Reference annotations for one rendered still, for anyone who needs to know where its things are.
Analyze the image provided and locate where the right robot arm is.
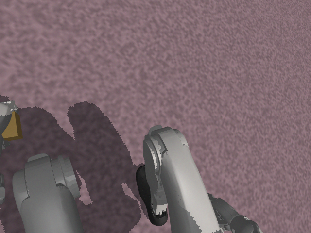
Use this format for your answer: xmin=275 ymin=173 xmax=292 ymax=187
xmin=230 ymin=215 xmax=263 ymax=233

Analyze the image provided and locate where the right robot foot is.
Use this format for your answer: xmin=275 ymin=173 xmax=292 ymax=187
xmin=136 ymin=165 xmax=168 ymax=226

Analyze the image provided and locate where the left robot hand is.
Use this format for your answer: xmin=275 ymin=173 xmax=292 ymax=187
xmin=0 ymin=101 xmax=19 ymax=149

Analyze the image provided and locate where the right robot hand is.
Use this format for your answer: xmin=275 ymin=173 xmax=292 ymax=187
xmin=208 ymin=193 xmax=240 ymax=233

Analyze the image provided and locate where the small box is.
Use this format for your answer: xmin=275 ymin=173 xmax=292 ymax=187
xmin=2 ymin=111 xmax=23 ymax=141

